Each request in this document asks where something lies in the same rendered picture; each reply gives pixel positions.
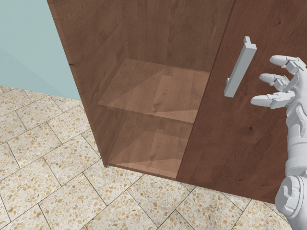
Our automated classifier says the wardrobe door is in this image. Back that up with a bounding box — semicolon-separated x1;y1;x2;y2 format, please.
176;0;307;204

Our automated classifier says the right robot forearm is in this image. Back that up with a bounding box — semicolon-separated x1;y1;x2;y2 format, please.
285;98;307;178

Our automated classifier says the robot right hand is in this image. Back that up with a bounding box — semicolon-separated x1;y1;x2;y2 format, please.
250;55;307;109

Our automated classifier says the robot right upper arm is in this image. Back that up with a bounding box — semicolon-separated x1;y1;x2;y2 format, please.
275;175;307;230

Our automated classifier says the handle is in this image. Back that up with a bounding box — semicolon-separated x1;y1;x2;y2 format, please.
224;36;257;98

